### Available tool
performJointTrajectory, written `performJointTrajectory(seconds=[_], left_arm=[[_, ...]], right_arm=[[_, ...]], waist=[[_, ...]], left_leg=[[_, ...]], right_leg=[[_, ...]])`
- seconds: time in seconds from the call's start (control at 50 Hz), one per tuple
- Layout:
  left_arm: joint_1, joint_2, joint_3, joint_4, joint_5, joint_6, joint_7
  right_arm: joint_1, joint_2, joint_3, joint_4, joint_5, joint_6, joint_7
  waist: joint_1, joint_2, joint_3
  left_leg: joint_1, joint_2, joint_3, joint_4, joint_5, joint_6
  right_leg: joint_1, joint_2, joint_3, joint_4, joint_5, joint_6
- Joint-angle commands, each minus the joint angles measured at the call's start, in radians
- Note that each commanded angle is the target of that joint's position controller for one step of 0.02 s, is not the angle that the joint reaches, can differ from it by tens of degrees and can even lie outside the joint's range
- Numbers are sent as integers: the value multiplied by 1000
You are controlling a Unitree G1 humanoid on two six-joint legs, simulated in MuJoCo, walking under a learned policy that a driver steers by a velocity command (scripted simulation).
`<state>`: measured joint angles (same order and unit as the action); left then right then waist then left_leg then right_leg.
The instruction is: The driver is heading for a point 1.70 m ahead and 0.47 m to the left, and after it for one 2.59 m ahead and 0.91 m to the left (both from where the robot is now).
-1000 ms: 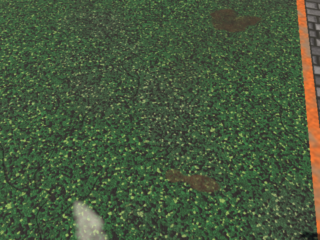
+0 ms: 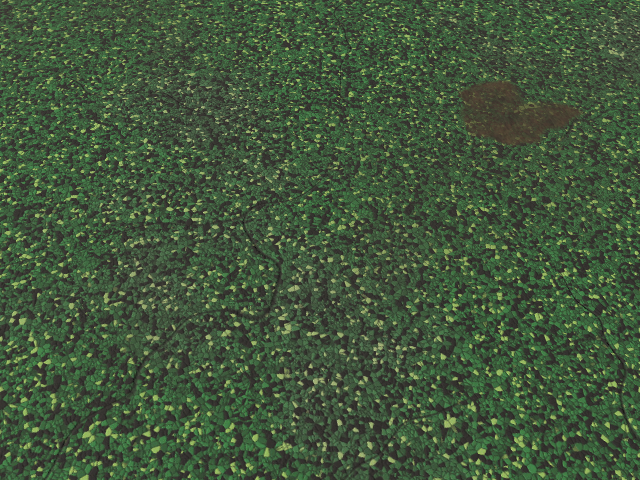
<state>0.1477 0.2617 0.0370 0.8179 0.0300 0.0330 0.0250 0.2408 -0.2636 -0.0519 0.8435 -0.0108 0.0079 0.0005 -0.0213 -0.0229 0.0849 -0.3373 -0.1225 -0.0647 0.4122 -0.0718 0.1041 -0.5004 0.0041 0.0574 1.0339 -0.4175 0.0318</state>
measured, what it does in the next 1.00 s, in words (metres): steps on the spot, turning left: right foot, then left foot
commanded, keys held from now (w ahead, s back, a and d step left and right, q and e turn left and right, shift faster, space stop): q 0.72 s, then no key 0.12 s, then e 0.16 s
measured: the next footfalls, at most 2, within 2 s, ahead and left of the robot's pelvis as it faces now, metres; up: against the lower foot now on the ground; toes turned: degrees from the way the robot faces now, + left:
right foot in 0.30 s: +0.07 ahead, -0.13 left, +0.00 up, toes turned +16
left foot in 0.78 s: -0.02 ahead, +0.06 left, +0.00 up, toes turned +28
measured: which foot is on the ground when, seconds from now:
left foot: down 0.00-0.30, up 0.32-0.76, down 0.78-1.00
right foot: up 0.00-0.28, down 0.30-0.78, up 0.80-1.00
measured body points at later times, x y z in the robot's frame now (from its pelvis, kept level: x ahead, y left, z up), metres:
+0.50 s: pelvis +0.02 -0.06 +0.01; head +0.05 -0.08 +0.46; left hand +0.05 +0.25 -0.08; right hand +0.19 -0.31 -0.13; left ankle -0.04 +0.06 -0.65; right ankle +0.03 -0.14 -0.74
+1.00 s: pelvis -0.01 -0.02 +0.01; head -0.01 +0.02 +0.46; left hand -0.10 +0.25 -0.14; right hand +0.24 -0.16 -0.09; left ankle -0.05 +0.04 -0.74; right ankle +0.05 -0.15 -0.69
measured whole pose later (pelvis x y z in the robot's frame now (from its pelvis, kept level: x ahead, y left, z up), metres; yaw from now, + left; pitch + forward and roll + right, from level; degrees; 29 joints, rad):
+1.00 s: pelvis -0.01 -0.02 +0.01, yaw +28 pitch -2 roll -1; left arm 0.27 0.29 0.05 0.85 0.01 0.07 0.00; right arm 0.12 -0.22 0.00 0.80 -0.02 0.02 -0.02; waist 0.04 -0.06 0.07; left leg -0.13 -0.06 0.02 0.37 -0.22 0.08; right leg -0.36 -0.02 0.02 0.85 -0.39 0.03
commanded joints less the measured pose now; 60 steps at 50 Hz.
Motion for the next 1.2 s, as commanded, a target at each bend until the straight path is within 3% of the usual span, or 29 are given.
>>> performJointTrajectory(seconds=[0.02, 0.08, 0.18, 0.22, 0.26, 0.28, 0.3, 0.32, 0.34, 0.36, 0.38, 0.42, 0.5, 0.54, 0.68, 0.74, 0.76, 0.78, 0.8, 0.82, 0.84, 0.86, 0.9, 0.92, 0.96, 1.0, 1.04, 1.12, 1.2], left_arm=[[76, 85, 22, -35, -2, 15, 8], [24, 93, 23, -57, -8, 16, 13], [10, 93, 17, -76, -23, -2, 21], [46, 96, 14, -76, -32, -13, 25], [125, 96, 14, -61, -37, -23, 33], [163, 113, 19, -53, -30, -29, 40], [135, 195, 36, -69, -16, -31, 50], [30, 269, 48, -119, -4, -27, 47], [13, 233, 43, -115, 6, -22, 40], [-19, 166, 25, -124, -1, -25, 35], [-49, 134, 17, -130, -6, -27, 30], [-45, 125, 13, -146, -6, -28, 30], [98, 150, 27, -111, -7, -26, 25], [129, 166, 36, -100, -6, -27, 23], [95, 202, 56, -97, 0, -25, -5], [83, 213, 61, -88, -12, -18, -10], [89, 207, 60, -79, -18, -14, -11], [129, 160, 48, -83, -14, -9, -16], [101, 71, 21, -150, -9, -2, -13], [53, 125, 29, -135, -7, 15, 3], [55, 128, 33, -122, -22, 23, 0], [79, 127, 33, -94, -30, 21, -6], [137, 137, 36, -45, -9, 23, -18], [160, 125, 32, -24, -10, 26, -24], [162, 101, 24, -6, -20, 31, -31], [134, 109, 26, -7, -19, 33, -30], [120, 118, 30, -10, -18, 33, -26], [102, 99, 29, -21, -19, 28, -26], [101, 80, 27, -36, -25, 24, -31]], right_arm=[[13, -160, -47, -61, -5, 3, -4], [26, -168, -57, -64, -8, 17, -6], [24, -174, -68, -66, -14, 28, -2], [7, -173, -71, -68, -13, 33, 3], [-27, -170, -73, -72, -4, 40, 6], [-41, -157, -69, -78, 7, 40, 3], [3, -101, -56, -84, 17, 38, -1], [11, -97, -61, -94, 18, 30, -8], [-12, -178, -78, -82, -22, 28, -9], [7, -174, -81, -71, -23, 30, -2], [37, -159, -79, -54, -23, 37, 4], [67, -152, -74, -39, -18, 54, 19], [-38, -129, -55, -77, -7, 63, 33], [-65, -122, -48, -91, -3, 67, 38], [-104, -103, -28, -135, 14, 69, 46], [-71, -99, -25, -137, 8, 58, 41], [-39, -106, -25, -127, -5, 46, 31], [-9, -181, -40, -126, -24, 29, 18], [-4, -317, -66, -141, -6, 22, 14], [66, -259, -61, -116, 5, 19, 9], [9, -193, -36, -113, 3, 19, 4], [-84, -126, -12, -122, -2, 21, -4], [-143, -74, 15, -121, -2, 13, -21], [-135, -57, 27, -109, -5, 8, -24], [-112, -72, 33, -79, -11, -1, -29], [-100, -120, 22, -59, -11, 2, -35], [-83, -144, 13, -47, -8, 9, -37], [-69, -144, 0, -37, -9, 13, -40], [-79, -143, -10, -34, -14, 11, -39]], waist=[[19, 120, -152], [-4, 137, -134], [-14, 151, -134], [0, 163, -137], [43, 161, -135], [65, 137, -126], [25, -29, -127], [10, -197, -95], [4, -83, -59], [-27, -50, -57], [-47, -49, -51], [-38, -113, -71], [43, -111, -81], [62, -128, -92], [59, -169, -114], [28, -154, -126], [-2, -100, -132], [-6, 101, -158], [7, 316, -134], [-58, 170, -174], [-15, 147, -119], [25, 129, -83], [51, 170, -94], [53, 150, -113], [42, 129, -103], [23, 143, -70], [9, 143, -53], [3, 118, -45], [11, 123, -79]], left_leg=[[78, 240, -319, -163, -65, 128], [93, 235, -387, -184, -238, 112], [115, 228, -458, -161, -191, 99], [107, 222, -487, -149, -132, 85], [53, 191, -490, -131, -146, 40], [-15, 144, -460, -103, -242, -10], [-106, 45, -345, 63, -423, -73], [-245, -110, -95, 325, -471, -104], [-210, -14, -80, 511, -445, -116], [-163, -3, -79, 598, -399, -114], [-160, 2, -70, 674, -352, -119], [-202, 10, -33, 777, -330, -137], [-278, 49, 7, 677, -343, -175], [-265, 63, 22, 609, -360, -179], [-25, 89, 119, 339, -388, -124], [105, 76, 136, 119, -287, -85], [207, 77, 107, -42, -139, -69], [357, 240, -131, -163, -61, -36], [367, 518, -444, -125, 423, 117], [337, 509, -361, -82, 454, 197], [290, 444, -272, -91, 409, 186], [244, 375, -184, -116, 330, 135], [241, 300, -81, -123, 393, 87], [240, 295, -50, -124, 409, 79], [237, 303, -22, -131, 348, 65], [238, 319, -27, -123, 270, 69], [247, 348, -50, -115, 232, 91], [260, 395, -72, -98, 226, 136], [266, 412, -46, -60, 295, 142]], right_leg=[[26, 5, -11, -55, 30, 15], [7, 9, 4, -124, 36, 15], [75, 44, 15, -258, 2, -9], [149, 65, 16, -356, -14, -29], [289, 81, 4, -556, 50, -56], [389, 49, 22, -708, 115, -70], [449, -142, 217, -835, 7, -114], [393, -376, 480, -900, -3, -212], [270, -387, 408, -858, 153, -263], [235, -326, 313, -820, 282, -250], [242, -260, 207, -793, 365, -222], [318, -209, 102, -752, 512, -209], [504, -235, 61, -696, 702, -233], [548, -255, 52, -680, 739, -240], [445, -290, -37, -631, 744, -229], [392, -290, -66, -545, 674, -187], [323, -269, -99, -472, 576, -137], [157, -198, -171, -270, 316, -69], [-65, -17, -202, -130, -215, -12], [-20, -54, -69, -9, -221, -12], [-20, -59, -48, 22, -158, -17], [11, -75, -34, -20, -74, -19], [86, -61, -51, -61, 23, -10], [130, -50, -45, -86, 39, -5], [176, -29, -22, -176, 40, -1], [166, -13, -23, -221, 26, -5], [135, -11, -36, -219, -2, -11], [94, -22, -58, -197, -64, -22], [134, -20, -89, -250, -81, -40]])
Velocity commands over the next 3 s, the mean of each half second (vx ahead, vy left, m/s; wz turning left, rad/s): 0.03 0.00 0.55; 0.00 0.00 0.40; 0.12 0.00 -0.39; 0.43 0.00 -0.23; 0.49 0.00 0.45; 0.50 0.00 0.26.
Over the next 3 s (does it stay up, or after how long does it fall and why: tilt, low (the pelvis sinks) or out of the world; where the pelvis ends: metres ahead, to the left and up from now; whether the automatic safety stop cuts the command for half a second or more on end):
stays up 0.77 0.20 0.01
